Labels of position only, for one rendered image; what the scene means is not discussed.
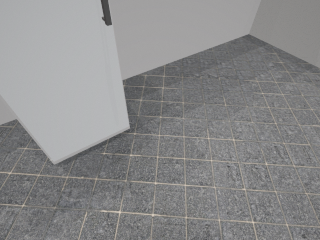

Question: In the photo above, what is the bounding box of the handle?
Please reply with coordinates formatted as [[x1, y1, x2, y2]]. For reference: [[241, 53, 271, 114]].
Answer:
[[101, 0, 112, 26]]

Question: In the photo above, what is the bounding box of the fridge door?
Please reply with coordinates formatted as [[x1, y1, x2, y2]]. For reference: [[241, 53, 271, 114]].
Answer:
[[0, 0, 129, 162]]

